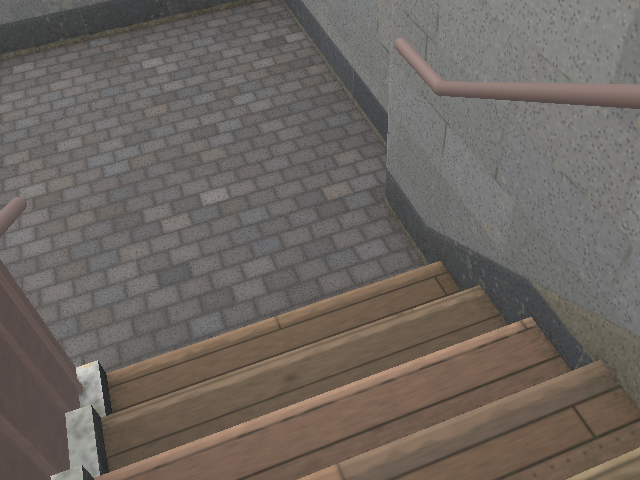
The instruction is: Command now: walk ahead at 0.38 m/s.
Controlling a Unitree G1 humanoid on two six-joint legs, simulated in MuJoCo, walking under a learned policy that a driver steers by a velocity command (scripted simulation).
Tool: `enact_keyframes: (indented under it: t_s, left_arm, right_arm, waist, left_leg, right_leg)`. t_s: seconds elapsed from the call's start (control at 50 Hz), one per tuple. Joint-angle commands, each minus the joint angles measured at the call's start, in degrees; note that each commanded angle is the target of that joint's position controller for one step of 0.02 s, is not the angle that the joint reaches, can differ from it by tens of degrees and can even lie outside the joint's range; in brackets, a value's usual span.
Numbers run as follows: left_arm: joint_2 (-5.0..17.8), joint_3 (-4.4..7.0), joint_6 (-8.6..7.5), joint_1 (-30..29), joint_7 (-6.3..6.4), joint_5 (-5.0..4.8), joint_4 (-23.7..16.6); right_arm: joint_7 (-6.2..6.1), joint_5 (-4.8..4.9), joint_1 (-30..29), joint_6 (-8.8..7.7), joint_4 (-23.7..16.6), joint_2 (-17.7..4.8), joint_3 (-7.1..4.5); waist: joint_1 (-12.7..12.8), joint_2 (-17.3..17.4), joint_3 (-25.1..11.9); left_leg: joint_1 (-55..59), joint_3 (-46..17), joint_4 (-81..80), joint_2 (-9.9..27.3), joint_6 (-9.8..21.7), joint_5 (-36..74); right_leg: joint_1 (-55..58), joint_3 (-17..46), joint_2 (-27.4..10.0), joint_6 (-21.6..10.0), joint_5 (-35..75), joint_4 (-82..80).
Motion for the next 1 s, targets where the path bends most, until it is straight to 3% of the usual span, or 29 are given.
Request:
enact_keyframes:
  t_s: [0.02, 0.04, 0.06, 0.12, 0.2, 0.26, 0.28, 0.3, 0.32, 0.38, 0.42, 0.44, 0.46, 0.5, 0.52, 0.56, 0.6, 0.66, 0.68, 0.7, 0.72, 0.8, 0.82, 0.84, 0.88, 0.92, 0.94, 0.98, 1.0]
  left_arm:
    - [6.2, 2.98, -0.04, 21.4, 0.41, -2.61, 5.8]
    - [13.3, 4.64, 0.47, 30.2, 0.40, -1.61, 8.0]
    - [13.7, 3.73, 0.29, 28.7, 0.37, -2.13, 7.4]
    - [7.2, 1.97, -1.16, 13.4, 1.17, 1.11, 2.0]
    - [3.6, 0.83, -5.16, 5.6, 1.70, 0.06, -0.3]
    - [4.4, 1.04, -5.21, 9.1, 2.25, -0.93, -0.9]
    - [0.2, -2.68, -7.02, 15.0, 0.30, 6.49, -1.9]
    - [5.1, 1.35, -4.59, 10.8, 1.76, -1.50, -0.2]
    - [5.6, 0.88, -3.27, 14.3, 1.91, -2.35, -0.3]
    - [4.0, 0.87, -0.67, 19.3, 3.05, 0.04, 1.4]
    - [5.2, 1.28, 0.94, 19.4, 2.91, 0.08, 1.8]
    - [0.7, 0.96, 0.40, 20.9, 2.20, -1.57, 0.4]
    - [2.3, 0.63, -0.77, 21.0, 2.62, -2.80, -3.2]
    - [6.6, 1.35, -1.58, 8.6, 2.68, -0.89, -7.0]
    - [8.1, 2.16, -1.50, 1.4, 2.77, 0.41, -7.8]
    - [4.6, 2.02, -0.63, 1.5, 2.18, -0.77, -7.2]
    - [-1.0, 0.76, 1.31, 1.7, 0.67, 0.92, -6.8]
    - [2.1, 2.54, 2.20, 5.5, 0.17, 0.21, -3.3]
    - [4.0, 3.25, 1.41, -1.2, -0.07, 0.15, -5.2]
    - [-4.8, -2.14, -0.99, -4.0, -3.49, 7.87, -8.8]
    - [2.4, 2.07, -1.22, -12.7, -1.08, 1.60, -9.4]
    - [2.0, 1.22, -0.78, -15.8, -1.98, -1.73, -11.4]
    - [2.1, 1.21, -0.54, -16.9, -1.99, -1.70, -12.4]
    - [-1.4, -2.31, -0.36, -11.4, -4.32, 8.60, -13.4]
    - [2.8, -0.97, -0.24, -6.0, -4.68, 6.26, -11.4]
    - [13.3, 3.92, -1.35, 23.9, -3.98, 3.46, -2.5]
    - [15.4, 4.18, -1.16, 32.6, -4.99, 4.13, -0.4]
    - [15.1, 3.66, -1.19, 29.7, -5.09, 5.81, -0.8]
    - [13.6, 3.37, -1.67, 21.6, -5.02, 4.14, -2.2]
  right_arm:
    - [0.51, 1.73, -11.4, -0.01, -5.1, -9.8, -1.96]
    - [0.95, 1.25, -14.8, -0.09, -7.7, -6.4, -1.59]
    - [0.61, 0.25, -13.0, -0.32, -9.5, -2.9, -0.52]
    - [-0.65, 0.43, -10.2, 0.40, -6.0, -5.5, -1.75]
    - [1.48, -0.25, -9.7, 2.20, -6.0, -2.6, -1.96]
    - [2.66, -0.35, -15.5, 1.48, -8.1, 0.0, -0.19]
    - [4.35, -6.28, -13.3, -1.51, -9.5, 6.2, 3.77]
    - [2.87, -0.55, -21.5, 0.14, -11.5, -0.8, 0.63]
    - [2.16, 1.08, -21.7, 0.58, -12.1, -0.9, 1.25]
    - [1.05, 1.02, -15.6, 0.02, -10.4, -0.5, 1.70]
    - [1.22, 0.10, 3.1, -0.41, -3.6, -4.0, -0.16]
    - [2.35, 0.56, 10.8, -0.91, -2.2, -6.0, -0.31]
    - [2.97, 1.14, 12.7, -1.23, -2.5, -8.4, -0.60]
    - [1.11, 2.22, 7.6, -0.53, -3.4, -8.3, -1.66]
    - [0.41, 1.57, 2.8, -0.95, -4.4, -2.4, 0.61]
    - [0.04, 0.23, -4.8, -2.84, -5.4, 0.3, 2.40]
    - [-0.18, 1.19, -6.8, -3.47, -6.1, -5.0, 1.25]
    - [0.13, 2.24, -2.8, -2.96, -5.4, -2.7, 0.92]
    - [-0.06, 1.92, -1.1, -3.09, -5.4, -1.0, 1.40]
    - [0.72, -7.51, 12.2, -5.37, 1.0, 5.9, 4.38]
    - [0.07, 0.22, 2.8, -4.31, -4.4, 0.1, 1.58]
    - [0.61, 0.52, 0.8, -3.81, -5.1, -2.7, 1.51]
    - [0.18, 0.28, 2.4, -3.14, -4.5, -1.6, 1.50]
    - [2.19, -6.16, 11.5, -4.38, -0.8, 0.7, 4.38]
    - [4.03, -4.95, 6.1, -3.69, -2.5, -5.4, 2.19]
    - [8.07, -5.33, 3.6, -2.72, -2.1, -10.3, 1.09]
    - [9.86, -4.00, 21.5, -2.34, 3.7, 2.3, 2.91]
    - [8.96, 0.07, 4.3, -3.92, -6.1, -0.7, 2.56]
    - [6.87, 0.62, -1.6, -4.76, -10.2, 0.4, 3.17]
  waist:
    - [13.7, -2.1, -1.2]
    - [17.7, -20.3, -3.1]
    - [13.4, -20.8, -0.2]
    - [3.9, -1.6, 9.0]
    - [-2.5, -5.2, 6.7]
    - [0.8, -6.8, 5.3]
    - [2.8, -9.0, 9.2]
    - [3.9, -4.6, 5.3]
    - [6.3, -5.7, 4.8]
    - [7.1, -3.9, 6.4]
    - [-0.2, 0.7, -0.7]
    - [-1.0, 8.7, -8.9]
    - [-0.2, 4.0, -14.1]
    - [-3.1, 9.0, -6.2]
    - [-1.7, -2.9, 2.6]
    - [6.1, -6.2, 11.3]
    - [6.7, 2.0, 8.8]
    - [6.4, 3.4, 5.6]
    - [3.9, 0.1, 8.1]
    - [-2.4, -2.0, 14.2]
    - [-0.5, -1.3, 6.3]
    - [-3.3, 0.0, 8.0]
    - [-4.6, 0.4, 9.8]
    - [-1.4, 1.1, 14.2]
    - [0.7, -3.5, 9.0]
    - [13.2, -11.1, -1.4]
    - [9.2, -20.0, -21.4]
    - [12.4, -10.1, -11.4]
    - [10.4, -8.0, -3.8]
  left_leg:
    - [-19.8, -5.3, 13.6, 6.1, 7.7, 30.3]
    - [-32.0, 1.9, 44.9, -5.0, 4.0, 3.6]
    - [-43.6, -9.1, 45.8, -8.0, 6.0, -5.1]
    - [-41.4, -14.2, 39.3, -1.4, 4.2, 6.8]
    - [-24.0, -9.3, 21.1, -2.5, 2.2, 33.8]
    - [-11.7, -0.5, 8.6, -6.5, 1.3, 51.9]
    - [-14.2, -13.8, 4.3, 2.9, 3.0, 53.6]
    - [-10.4, 2.6, 1.3, -6.8, 1.6, 53.6]
    - [-8.7, 2.0, 0.8, -6.7, 1.7, 48.6]
    - [-9.9, 0.6, -14.1, -4.6, 2.7, 39.3]
    - [8.2, -5.3, -22.1, 2.8, 7.0, 44.8]
    - [28.6, -14.8, 2.1, 13.0, 12.2, 71.8]
    - [38.2, -19.8, 8.2, 19.0, 14.0, 61.4]
    - [24.5, -38.0, -9.2, 27.0, 24.0, 8.8]
    - [14.2, -34.1, -11.3, 22.9, 21.0, 7.1]
    - [-14.1, -24.2, -11.2, 15.9, 15.5, 22.2]
    - [-30.5, -14.7, -15.7, 9.1, 13.0, 28.9]
    - [-16.7, -16.9, -7.0, 8.1, 12.3, 22.2]
    - [-10.1, -17.9, -4.0, 7.2, 12.7, 12.5]
    - [-2.9, -18.3, 1.6, 10.1, 15.6, 14.1]
    - [-2.8, -18.0, 1.1, 6.5, 12.3, 7.0]
    - [-17.8, -13.6, 4.3, 5.7, 10.2, 5.6]
    - [-16.7, -13.7, 7.4, 5.8, 9.6, 9.1]
    - [-18.3, -16.3, 11.3, 7.8, 10.4, 3.7]
    - [-13.6, -18.6, 17.9, 7.7, 11.3, 12.7]
    - [-21.9, -13.1, 48.2, -1.5, 4.4, 13.3]
    - [-36.9, -13.0, 75.9, -7.6, 1.7, -16.5]
    - [-56.8, -10.1, 85.4, -5.5, 2.0, -14.0]
    - [-62.3, -12.6, 81.3, -1.9, 4.6, -4.9]
  right_leg:
    - [24.9, -2.4, 3.1, -1.0, 7.0, -8.8]
    - [30.3, 17.8, -9.0, -5.5, -0.2, -22.8]
    - [26.8, 36.5, -15.5, -9.7, -2.4, -29.7]
    - [11.8, 23.3, -14.1, -7.6, 3.7, -20.7]
    - [-7.3, 9.4, -4.9, -4.1, -1.8, -11.0]
    - [-17.3, 6.2, -2.9, -3.0, -9.1, -7.0]
    - [-18.9, 8.8, -7.5, -5.1, -4.9, -6.2]
    - [-13.9, 5.7, -2.9, -3.2, -2.3, -4.1]
    - [-12.5, 7.3, -2.7, -3.7, 1.5, 0.2]
    - [0.1, 7.9, -1.7, -5.5, 12.3, 17.0]
    - [-4.0, 4.6, 1.5, -7.1, 13.2, 46.7]
    - [-25.9, 2.0, 6.5, -5.5, -29.4, 70.1]
    - [-40.1, 6.1, 3.6, -7.3, -27.2, 73.2]
    - [-54.6, 5.2, -0.9, -3.0, -16.0, 67.0]
    - [-55.8, 8.8, -1.8, -0.3, -8.4, 62.1]
    - [-37.6, 9.3, -5.0, 4.3, 9.0, 31.3]
    - [-12.6, 1.2, -3.0, 5.6, 19.2, 16.3]
    - [-19.7, 6.0, -5.2, 2.8, 37.1, 17.5]
    - [-29.2, 6.2, -5.3, 2.4, 40.3, 10.0]
    - [-46.0, 13.9, -7.3, 1.8, 51.4, 4.3]
    - [-34.0, 4.3, -5.0, 2.7, 49.9, -3.5]
    - [-8.2, -0.2, -2.6, 3.2, 50.8, -12.6]
    - [-7.0, 0.9, -3.3, 3.4, 49.7, -15.7]
    - [-6.1, 6.7, -8.5, 1.6, 49.2, -21.4]
    - [3.1, 2.8, -5.8, 1.8, 39.2, -21.2]
    - [35.0, -0.9, -5.8, 0.0, 46.8, -26.4]
    - [63.7, 5.9, -14.1, -11.7, 72.7, 0.4]
    - [51.6, 16.3, -21.6, -13.9, 60.0, -7.8]
    - [38.0, 21.0, -23.6, -13.4, 23.2, -16.6]
Velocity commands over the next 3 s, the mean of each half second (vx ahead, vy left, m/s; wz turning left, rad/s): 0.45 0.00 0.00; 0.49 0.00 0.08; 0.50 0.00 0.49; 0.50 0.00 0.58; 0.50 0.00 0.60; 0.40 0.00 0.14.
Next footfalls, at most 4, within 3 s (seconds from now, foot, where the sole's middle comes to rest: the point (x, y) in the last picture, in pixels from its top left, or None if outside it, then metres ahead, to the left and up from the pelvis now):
0.02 right None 0.05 -0.11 -0.76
0.42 left None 0.27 0.01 -0.93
0.92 right None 0.61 -0.25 -1.10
1.52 left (338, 431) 0.84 0.01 -1.27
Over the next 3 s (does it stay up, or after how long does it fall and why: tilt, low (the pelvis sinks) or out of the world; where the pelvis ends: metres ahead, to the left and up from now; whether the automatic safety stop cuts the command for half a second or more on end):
stays up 1.37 0.34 -0.88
